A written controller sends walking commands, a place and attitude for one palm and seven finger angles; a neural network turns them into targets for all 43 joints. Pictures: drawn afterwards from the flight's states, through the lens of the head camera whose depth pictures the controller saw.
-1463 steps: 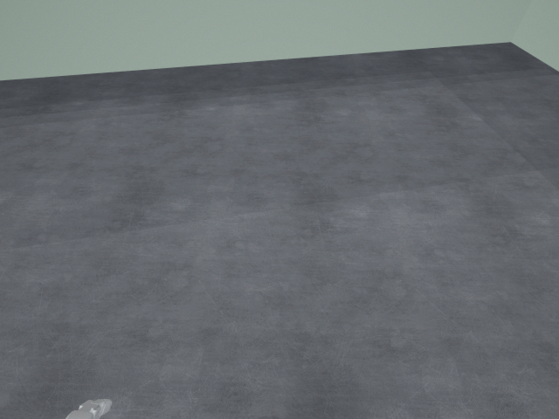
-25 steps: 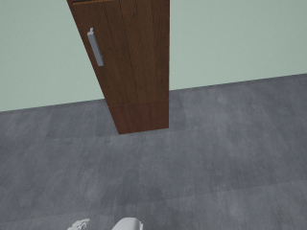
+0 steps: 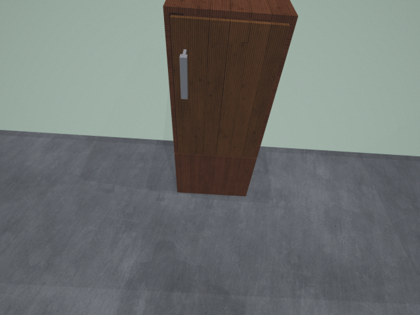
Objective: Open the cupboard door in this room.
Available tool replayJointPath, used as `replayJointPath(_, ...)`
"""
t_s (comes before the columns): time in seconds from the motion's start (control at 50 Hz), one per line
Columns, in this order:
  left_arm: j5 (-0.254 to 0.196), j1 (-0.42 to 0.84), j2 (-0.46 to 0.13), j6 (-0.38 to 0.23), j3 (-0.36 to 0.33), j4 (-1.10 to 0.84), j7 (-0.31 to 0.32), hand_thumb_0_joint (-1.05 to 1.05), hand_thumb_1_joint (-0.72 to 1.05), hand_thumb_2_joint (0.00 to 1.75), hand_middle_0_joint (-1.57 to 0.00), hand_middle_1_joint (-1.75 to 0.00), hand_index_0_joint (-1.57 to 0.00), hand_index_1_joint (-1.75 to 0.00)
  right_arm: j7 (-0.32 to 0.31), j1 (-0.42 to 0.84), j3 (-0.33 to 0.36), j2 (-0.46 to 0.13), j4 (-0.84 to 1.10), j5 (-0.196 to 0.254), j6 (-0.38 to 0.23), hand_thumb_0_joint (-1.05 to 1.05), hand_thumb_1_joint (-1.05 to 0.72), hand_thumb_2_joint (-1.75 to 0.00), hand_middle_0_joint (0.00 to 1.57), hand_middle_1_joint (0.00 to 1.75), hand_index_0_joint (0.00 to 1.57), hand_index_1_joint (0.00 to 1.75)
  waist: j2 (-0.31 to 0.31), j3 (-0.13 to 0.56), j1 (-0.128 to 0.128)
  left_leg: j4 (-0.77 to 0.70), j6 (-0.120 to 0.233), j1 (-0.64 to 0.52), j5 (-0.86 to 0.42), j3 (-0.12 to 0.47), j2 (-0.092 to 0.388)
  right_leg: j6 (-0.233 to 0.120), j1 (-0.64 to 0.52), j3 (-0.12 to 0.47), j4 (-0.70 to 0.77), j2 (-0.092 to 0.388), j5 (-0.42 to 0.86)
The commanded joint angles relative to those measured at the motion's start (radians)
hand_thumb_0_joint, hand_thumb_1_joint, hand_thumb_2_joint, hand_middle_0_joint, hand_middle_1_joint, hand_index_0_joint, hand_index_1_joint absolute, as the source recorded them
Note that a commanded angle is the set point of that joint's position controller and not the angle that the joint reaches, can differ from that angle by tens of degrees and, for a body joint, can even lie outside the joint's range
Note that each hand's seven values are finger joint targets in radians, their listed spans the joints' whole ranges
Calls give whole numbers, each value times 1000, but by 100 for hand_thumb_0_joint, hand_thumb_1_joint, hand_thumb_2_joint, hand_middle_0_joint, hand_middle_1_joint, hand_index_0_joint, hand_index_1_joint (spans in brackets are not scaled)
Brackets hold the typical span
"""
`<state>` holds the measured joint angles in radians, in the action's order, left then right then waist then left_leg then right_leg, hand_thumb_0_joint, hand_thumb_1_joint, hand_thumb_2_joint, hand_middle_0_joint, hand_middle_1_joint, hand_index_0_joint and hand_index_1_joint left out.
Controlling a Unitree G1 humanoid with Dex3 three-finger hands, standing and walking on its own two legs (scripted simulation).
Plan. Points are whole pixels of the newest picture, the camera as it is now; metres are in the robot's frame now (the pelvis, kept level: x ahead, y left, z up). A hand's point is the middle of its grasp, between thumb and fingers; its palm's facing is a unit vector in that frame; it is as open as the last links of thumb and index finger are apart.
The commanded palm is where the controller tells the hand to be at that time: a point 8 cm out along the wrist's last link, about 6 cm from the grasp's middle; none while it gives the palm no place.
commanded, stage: take the last steps up to it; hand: left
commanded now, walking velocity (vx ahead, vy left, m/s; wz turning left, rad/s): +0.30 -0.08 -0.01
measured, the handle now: (184, 74) +0.83 +0.15 +0.02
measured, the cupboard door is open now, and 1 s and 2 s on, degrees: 0 0 0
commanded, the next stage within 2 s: come to a stop and stand still in 0.70 s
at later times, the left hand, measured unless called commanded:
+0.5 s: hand out of the picture +0.10 +0.11 -0.17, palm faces +0.09 -0.98 -0.17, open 7.3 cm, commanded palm none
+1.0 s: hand (158, 235) +0.34 +0.16 -0.18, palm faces +0.06 -0.98 -0.21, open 7.3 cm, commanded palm none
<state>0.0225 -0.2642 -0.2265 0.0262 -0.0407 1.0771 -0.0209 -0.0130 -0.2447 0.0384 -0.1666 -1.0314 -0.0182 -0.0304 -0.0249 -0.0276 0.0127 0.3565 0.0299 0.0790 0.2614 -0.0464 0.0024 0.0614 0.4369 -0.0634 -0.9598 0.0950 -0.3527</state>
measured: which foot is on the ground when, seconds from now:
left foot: down 0.00-0.20, up 0.22-0.62, down 0.64-1.00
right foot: up 0.00-0.16, down 0.18-0.64, up 0.66-1.00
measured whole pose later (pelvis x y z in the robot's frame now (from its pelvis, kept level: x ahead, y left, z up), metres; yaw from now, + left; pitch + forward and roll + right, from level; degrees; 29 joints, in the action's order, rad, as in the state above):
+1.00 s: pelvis +0.27 -0.04 -0.01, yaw +2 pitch -1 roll +1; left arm 0.02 -0.16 -0.19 0.01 -0.05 1.04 0.01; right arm -0.03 -0.27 0.04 -0.13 -1.11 -0.02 -0.01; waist -0.03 -0.06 -0.01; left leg 0.43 0.01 0.13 0.27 -0.15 0.04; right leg 0.03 0.41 -0.07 -0.73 0.08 -0.27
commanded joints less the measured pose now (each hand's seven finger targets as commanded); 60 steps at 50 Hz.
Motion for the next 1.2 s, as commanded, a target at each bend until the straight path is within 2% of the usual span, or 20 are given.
replayJointPath(0.0, -1, 116, -37, -31, -5, -100, -6, 0, 90, 90, -20, -30, -20, -30, -13, -106, 45, -175, -2, -7, -15, 0, -90, -90, 20, 30, 20, 30, 152, -88, -54, -177, 139, -13, -53, 214, 287, -2, 124, 5, 131, 35, 22)
replayJointPath(0.08, -3, 114, -21, -44, -9, -98, -12, 0, 90, 90, -20, -30, -20, -30, -11, -100, 47, -181, -21, -13, -14, 0, -90, -90, 20, 30, 20, 30, 171, -85, -42, -122, 119, 57, -79, 186, 275, -16, -29, -45, 307, -1, 27)
replayJointPath(0.14, 0, -79, -59, -63, -27, -28, -6, 0, 90, 90, -20, -30, -20, -30, -8, -87, 39, -149, -34, -8, -13, 0, -90, -90, 20, 30, 20, 30, 55, -20, 51, 111, 45, 224, -11, 110, 179, -44, -382, -47, 501, -23, 124)
replayJointPath(0.18, -1, -290, -212, -76, -55, 26, 15, 0, 90, 90, -20, -30, -20, -30, 5, -51, 15, -62, 23, 8, -16, 0, -90, -90, 20, 30, 20, 30, -315, 55, 129, 618, -14, 548, 368, -40, 5, -197, -607, 468, 730, 335, -65)
replayJointPath(0.2, -12, -270, -204, -78, -53, 22, 22, 0, 90, 90, -20, -30, -20, -30, 7, -14, 26, -107, 30, 7, -5, 0, -90, -90, 20, 30, 20, 30, -284, 36, 127, 764, -2, 550, 328, 59, 46, -229, -473, 548, 811, 353, -249)
replayJointPath(0.26, -6, -52, -90, -77, -30, -37, 36, 0, 90, 90, -20, -30, -20, -30, 22, -22, 36, -81, 3, -7, 8, 0, -90, -90, 20, 30, 20, 30, -72, -79, 20, 825, -20, 529, 96, 52, 126, -199, -247, 312, 826, 274, -247)
replayJointPath(0.32, -1, -56, -39, -95, -16, -27, 38, 0, 90, 90, -20, -30, -20, -30, 30, -87, 34, -34, -25, -10, 22, 0, -90, -90, 20, 30, 20, 30, -73, -57, -16, 717, -45, 435, 19, 11, 127, -173, -198, 122, 820, 194, -26)
replayJointPath(0.5, 1, -152, -61, -106, -18, 31, 33, 0, 90, 90, -20, -30, -20, -30, 42, 94, 24, -20, 47, -4, 0, 0, -90, -90, 20, 30, 20, 30, -96, -94, 21, 359, -50, 420, -12, -53, 106, -211, -297, 66, 777, 196, 175)
replayJointPath(0.58, -5, -132, -56, -92, -21, 32, 34, 0, 90, 90, -20, -30, -20, -30, 30, -27, 25, -46, 14, -7, -24, 0, -90, -90, 20, 30, 20, 30, -15, -33, -50, 142, -29, 88, -74, -96, 51, -167, -206, -1, 575, 139, 242)
replayJointPath(0.6, -9, -145, -30, -91, -14, 27, 29, 0, 90, 90, -20, -30, -20, -30, 21, -140, 35, -106, -20, -11, -33, 0, -90, -90, 20, 30, 20, 30, 96, 44, -92, 85, 0, -105, -85, -3, 117, -131, -122, -42, 364, 77, 254)
replayJointPath(0.62, -15, -165, 21, -89, -6, 9, 21, 0, 90, 90, -20, -30, -20, -30, 8, -237, 62, -210, -37, -18, -36, 0, -90, -90, 20, 30, 20, 30, 312, 108, -111, 3, 90, -247, -102, 314, 352, -77, 76, -117, 101, -38, -42)
replayJointPath(0.64, -6, -124, 15, -89, -1, -18, 24, 0, 90, 90, -20, -30, -20, -30, 0, -275, 65, -240, -50, -11, -25, 0, -90, -90, 20, 30, 20, 30, 343, 107, -127, -102, 159, -212, -58, 439, 446, -75, 147, -58, -94, -60, -252)
replayJointPath(0.72, 0, -58, 23, -75, -9, -1, 11, 0, 90, 90, -20, -30, -20, -30, -8, -95, 29, -107, -16, -4, -37, 0, -90, -90, 20, 30, 20, 30, 94, -28, -42, -151, 132, 55, -158, 210, 356, -64, 134, 34, -182, 42, -40)
replayJointPath(0.84, -5, -84, 60, -36, -2, 2, 28, 0, 90, 90, -20, -30, -20, -30, -22, -52, 10, -75, -13, 0, -43, 0, -90, -90, 20, 30, 20, 30, 116, 18, 10, -72, 95, 76, -739, -1, 271, -22, 10, 25, 40, 17, 107)
replayJointPath(0.9, -6, -45, 29, -16, -3, -19, 37, 0, 90, 90, -20, -30, -20, -30, -28, -28, 23, -107, -21, -2, -16, 0, -90, -90, 20, 30, 20, 30, 160, 1, -1, -20, 90, 66, -763, -11, 277, -24, -58, -13, 193, -13, 89)
replayJointPath(1.0, -2, -42, -34, -15, -21, -55, 42, 0, 90, 90, -20, -30, -20, -30, -26, -16, 50, -128, -28, -2, 26, 0, -90, -90, 20, 30, 20, 30, 164, -33, 21, 103, 45, 108, -559, 14, 251, -45, -178, -23, 422, -12, 220)
replayJointPath(1.02, 1, -67, -77, -26, -27, -54, 45, 0, 90, 90, -20, -30, -20, -30, -23, -32, 51, -113, -25, 1, 30, 0, -90, -90, 20, 30, 20, 30, 66, -6, 30, 200, 0, 146, -400, -17, 192, -52, -257, 29, 487, 46, 527)
replayJointPath(1.06, -1, -91, -169, -37, -40, -60, 51, 0, 90, 90, -20, -30, -20, -30, -17, -86, 48, -51, -11, 19, 51, 0, -90, -90, 20, 30, 20, 30, -186, 104, 29, 551, -58, 271, 365, -44, 2, -236, -369, 254, 522, 341, 1142)
replayJointPath(1.1, -5, -22, -160, -37, -44, -77, 61, 0, 90, 90, -20, -30, -20, -30, -19, -61, 53, -71, -11, 19, 73, 0, -90, -90, 20, 30, 20, 30, -203, 128, 20, 777, -57, 310, 374, 87, 4, -283, -321, 282, 562, 333, 980)
replayJointPath(1.18, -4, 55, -130, -30, -45, -120, 71, 0, 90, 90, -20, -30, -20, -30, -4, -34, 48, -81, -2, 8, 85, 0, -90, -90, 20, 30, 20, 30, -107, 124, 11, 857, -81, 371, 206, 101, 18, -242, -308, 189, 567, 262, 768)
